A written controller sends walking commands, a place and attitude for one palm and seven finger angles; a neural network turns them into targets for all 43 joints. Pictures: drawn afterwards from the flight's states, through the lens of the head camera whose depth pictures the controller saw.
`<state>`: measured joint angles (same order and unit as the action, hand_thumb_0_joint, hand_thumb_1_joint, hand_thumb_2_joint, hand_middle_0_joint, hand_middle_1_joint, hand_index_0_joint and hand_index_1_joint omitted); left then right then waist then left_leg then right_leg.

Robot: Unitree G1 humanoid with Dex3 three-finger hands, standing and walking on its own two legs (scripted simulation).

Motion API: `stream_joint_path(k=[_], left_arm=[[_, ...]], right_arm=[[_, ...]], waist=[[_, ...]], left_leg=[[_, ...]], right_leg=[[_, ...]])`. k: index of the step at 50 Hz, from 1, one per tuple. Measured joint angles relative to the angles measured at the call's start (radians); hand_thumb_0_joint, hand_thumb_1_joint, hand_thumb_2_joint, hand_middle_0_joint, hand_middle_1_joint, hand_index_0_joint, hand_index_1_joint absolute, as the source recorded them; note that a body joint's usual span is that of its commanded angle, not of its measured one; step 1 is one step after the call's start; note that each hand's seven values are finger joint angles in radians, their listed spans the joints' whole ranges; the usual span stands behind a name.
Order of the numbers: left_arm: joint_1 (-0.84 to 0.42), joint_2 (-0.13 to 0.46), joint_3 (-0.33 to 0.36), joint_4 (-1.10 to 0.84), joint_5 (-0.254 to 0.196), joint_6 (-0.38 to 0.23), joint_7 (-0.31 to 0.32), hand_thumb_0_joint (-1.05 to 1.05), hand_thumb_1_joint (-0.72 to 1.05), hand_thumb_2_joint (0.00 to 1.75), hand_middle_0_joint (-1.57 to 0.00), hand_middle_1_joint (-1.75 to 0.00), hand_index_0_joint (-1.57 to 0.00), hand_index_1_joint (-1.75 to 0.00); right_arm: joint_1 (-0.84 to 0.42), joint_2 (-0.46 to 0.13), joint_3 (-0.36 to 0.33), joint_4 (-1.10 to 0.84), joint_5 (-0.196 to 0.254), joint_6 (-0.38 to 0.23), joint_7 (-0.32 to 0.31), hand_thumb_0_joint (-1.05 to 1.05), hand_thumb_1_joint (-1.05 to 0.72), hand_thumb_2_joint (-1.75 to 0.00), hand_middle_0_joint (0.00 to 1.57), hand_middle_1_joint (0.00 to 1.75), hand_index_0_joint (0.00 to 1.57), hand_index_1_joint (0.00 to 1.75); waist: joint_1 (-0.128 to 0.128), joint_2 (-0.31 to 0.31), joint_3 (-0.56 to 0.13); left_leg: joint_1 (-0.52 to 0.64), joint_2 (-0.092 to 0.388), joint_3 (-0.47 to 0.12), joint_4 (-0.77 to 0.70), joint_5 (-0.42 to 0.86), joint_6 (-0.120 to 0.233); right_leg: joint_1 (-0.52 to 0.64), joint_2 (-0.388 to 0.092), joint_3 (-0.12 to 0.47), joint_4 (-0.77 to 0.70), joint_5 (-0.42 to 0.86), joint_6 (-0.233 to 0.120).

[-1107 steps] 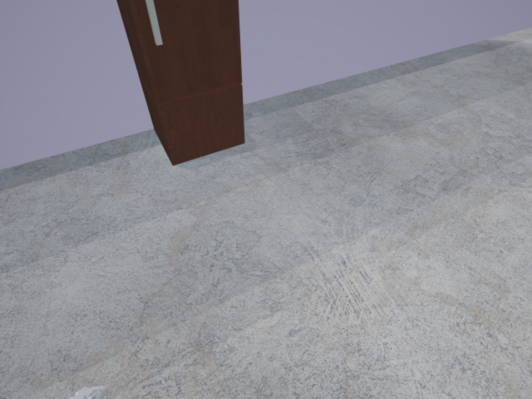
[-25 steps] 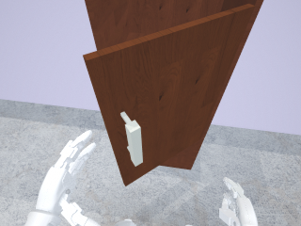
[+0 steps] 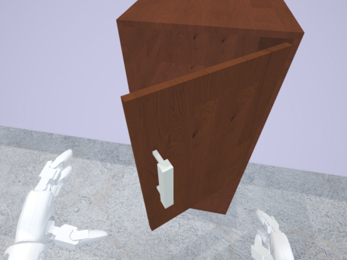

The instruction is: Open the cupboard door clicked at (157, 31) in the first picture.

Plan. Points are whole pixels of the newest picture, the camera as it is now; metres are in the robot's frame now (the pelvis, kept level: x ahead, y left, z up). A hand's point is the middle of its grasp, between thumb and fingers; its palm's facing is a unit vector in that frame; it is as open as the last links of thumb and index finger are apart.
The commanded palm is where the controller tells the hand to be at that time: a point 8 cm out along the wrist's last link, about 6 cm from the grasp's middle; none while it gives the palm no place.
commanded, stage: draw the hand back to the body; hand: left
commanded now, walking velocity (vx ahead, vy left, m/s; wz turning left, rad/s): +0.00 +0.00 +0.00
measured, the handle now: (162, 179) +0.30 +0.07 +0.03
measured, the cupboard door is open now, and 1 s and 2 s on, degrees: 42 42 42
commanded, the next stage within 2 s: step back with the hand held close in 0.90 s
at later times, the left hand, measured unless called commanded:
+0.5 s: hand (53, 170) +0.22 +0.24 +0.17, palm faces +0.42 -0.81 -0.41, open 9.3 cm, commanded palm +0.17 +0.28 +0.19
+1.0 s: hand (54, 171) +0.21 +0.23 +0.18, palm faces +0.43 -0.81 -0.41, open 7.4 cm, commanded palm +0.16 +0.27 +0.20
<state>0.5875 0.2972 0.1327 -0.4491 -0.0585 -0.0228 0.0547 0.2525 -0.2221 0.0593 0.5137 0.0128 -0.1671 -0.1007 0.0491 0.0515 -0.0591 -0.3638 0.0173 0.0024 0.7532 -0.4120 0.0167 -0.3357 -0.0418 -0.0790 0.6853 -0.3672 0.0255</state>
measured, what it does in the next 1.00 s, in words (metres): stands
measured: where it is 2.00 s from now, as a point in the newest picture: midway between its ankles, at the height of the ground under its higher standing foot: outside the picture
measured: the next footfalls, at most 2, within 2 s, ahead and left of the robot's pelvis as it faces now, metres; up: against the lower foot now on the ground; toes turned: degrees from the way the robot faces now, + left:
right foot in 2.00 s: -0.11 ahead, -0.11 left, +0.00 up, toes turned +4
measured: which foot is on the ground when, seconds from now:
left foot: down 0.00-1.00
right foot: down 0.00-1.00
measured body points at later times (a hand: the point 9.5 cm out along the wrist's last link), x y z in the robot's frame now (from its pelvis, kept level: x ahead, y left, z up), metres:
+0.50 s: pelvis +0.03 -0.02 +0.03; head +0.01 -0.04 +0.47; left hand +0.19 +0.28 +0.20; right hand +0.22 -0.23 -0.06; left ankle -0.01 +0.10 -0.72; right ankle -0.01 -0.14 -0.72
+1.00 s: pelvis +0.02 -0.02 +0.03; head +0.00 -0.05 +0.48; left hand +0.18 +0.27 +0.20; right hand +0.20 -0.25 -0.06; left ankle -0.01 +0.10 -0.72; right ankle -0.01 -0.14 -0.72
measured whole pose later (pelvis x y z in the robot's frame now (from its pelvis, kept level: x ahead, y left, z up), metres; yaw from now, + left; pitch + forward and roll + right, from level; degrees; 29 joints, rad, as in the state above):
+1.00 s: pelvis +0.02 -0.02 +0.03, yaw -1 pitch -5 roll -1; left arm 0.46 0.33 0.32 -0.38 -0.05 -0.06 0.11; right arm 0.19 -0.23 0.01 0.65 -0.01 -0.11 -0.09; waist 0.08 0.07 0.03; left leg -0.05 0.04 0.03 0.40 -0.27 -0.01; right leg -0.05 -0.01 -0.06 0.38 -0.24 0.00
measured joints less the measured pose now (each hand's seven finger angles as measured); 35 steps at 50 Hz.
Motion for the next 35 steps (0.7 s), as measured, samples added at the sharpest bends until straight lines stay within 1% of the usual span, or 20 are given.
stream_joint_path(k=[3,6,16,29,32,35], left_arm=[[-0.008,-0.005,-0.003,0.004,0.023,0.008,0.042,-0.01,-0.19,0.43,-0.16,-0.30,-0.17,-0.30],[-0.027,-0.001,0.008,0.022,0.031,0.007,0.060,-0.01,-0.09,0.48,-0.17,-0.30,-0.17,-0.30],[-0.076,0.017,0.091,0.040,0.030,-0.002,0.065,0.00,0.25,0.62,-0.18,-0.30,-0.19,-0.30],[-0.137,0.041,0.192,0.045,0.014,-0.021,0.060,0.01,0.69,0.82,-0.20,-0.30,-0.20,-0.30],[-0.142,0.033,0.197,0.052,0.013,-0.022,0.059,0.01,0.77,0.85,-0.20,-0.30,-0.21,-0.30],[-0.134,0.026,0.187,0.054,0.013,-0.020,0.054,0.01,0.82,0.87,-0.21,-0.30,-0.21,-0.30]], right_arm=[[-0.006,0.000,0.005,0.022,-0.008,0.003,-0.002,0.01,-0.90,-0.90,0.20,0.30,0.21,0.30],[-0.018,0.002,0.009,0.051,-0.014,0.008,-0.004,0.01,-0.90,-0.90,0.20,0.30,0.21,0.30],[-0.054,0.004,-0.002,0.103,-0.025,0.026,0.009,0.01,-0.90,-0.90,0.20,0.30,0.21,0.30],[-0.076,-0.011,-0.034,0.119,-0.025,0.059,0.014,0.01,-0.90,-0.90,0.20,0.30,0.21,0.30],[-0.076,-0.013,-0.039,0.120,-0.025,0.064,0.018,0.01,-0.90,-0.90,0.20,0.30,0.21,0.30],[-0.073,-0.014,-0.044,0.122,-0.026,0.068,0.020,0.01,-0.90,-0.90,0.20,0.30,0.21,0.30]], waist=[[0.009,0.003,0.019],[0.015,0.004,0.039],[0.026,0.009,0.068],[0.033,0.015,0.076],[0.031,0.018,0.079],[0.029,0.020,0.078]], left_leg=[[0.057,-0.006,0.003,-0.064,0.026,0.001],[0.112,-0.011,0.006,-0.124,0.050,0.001],[0.240,-0.009,0.015,-0.269,0.101,-0.008],[0.301,0.008,0.018,-0.334,0.121,-0.024],[0.306,0.012,0.020,-0.341,0.124,-0.026],[0.309,0.014,0.022,-0.347,0.127,-0.028]], right_leg=[[0.054,-0.004,0.001,-0.057,0.022,0.001],[0.104,-0.006,0.003,-0.109,0.041,0.002],[0.218,0.001,0.008,-0.231,0.083,-0.005],[0.272,0.020,0.009,-0.288,0.099,-0.019],[0.275,0.024,0.011,-0.293,0.102,-0.021],[0.277,0.026,0.013,-0.297,0.105,-0.023]])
